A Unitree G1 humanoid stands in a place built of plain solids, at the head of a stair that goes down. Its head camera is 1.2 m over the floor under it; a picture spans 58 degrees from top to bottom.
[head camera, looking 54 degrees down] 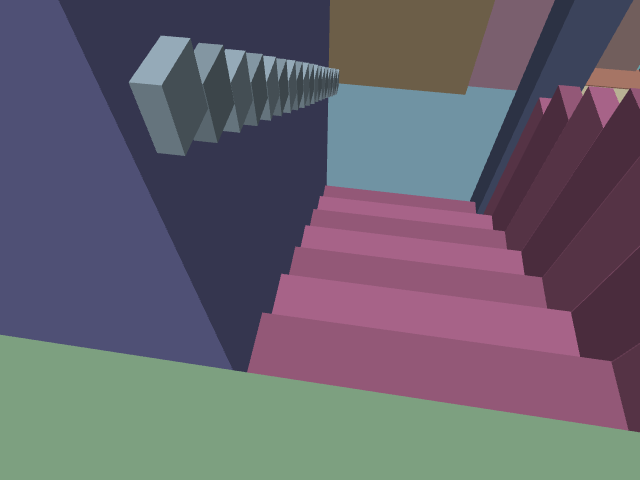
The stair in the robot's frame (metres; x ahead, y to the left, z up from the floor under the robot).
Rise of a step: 0.18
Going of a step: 0.27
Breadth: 1.17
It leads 9 degrees to the right of straight ahead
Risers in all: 8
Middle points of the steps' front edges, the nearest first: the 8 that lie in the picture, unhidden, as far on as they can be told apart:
0.33 -0.33 0.00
0.60 -0.37 -0.17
0.86 -0.41 -0.35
1.13 -0.45 -0.53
1.40 -0.50 -0.70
1.66 -0.54 -0.88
1.93 -0.58 -1.05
2.19 -0.62 -1.23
